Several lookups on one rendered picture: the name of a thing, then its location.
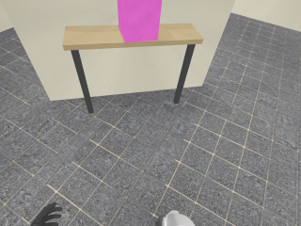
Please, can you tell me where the carton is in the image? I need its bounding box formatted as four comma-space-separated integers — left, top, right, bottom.
117, 0, 163, 43

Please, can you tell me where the robot left hand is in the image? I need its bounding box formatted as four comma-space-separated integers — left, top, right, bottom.
30, 202, 63, 226

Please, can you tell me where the table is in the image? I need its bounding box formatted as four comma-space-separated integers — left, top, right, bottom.
62, 23, 203, 114

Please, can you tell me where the right robot thigh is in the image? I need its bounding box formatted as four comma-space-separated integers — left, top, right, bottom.
162, 213, 196, 226

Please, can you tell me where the right robot shin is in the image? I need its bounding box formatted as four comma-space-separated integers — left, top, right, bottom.
167, 210, 179, 216

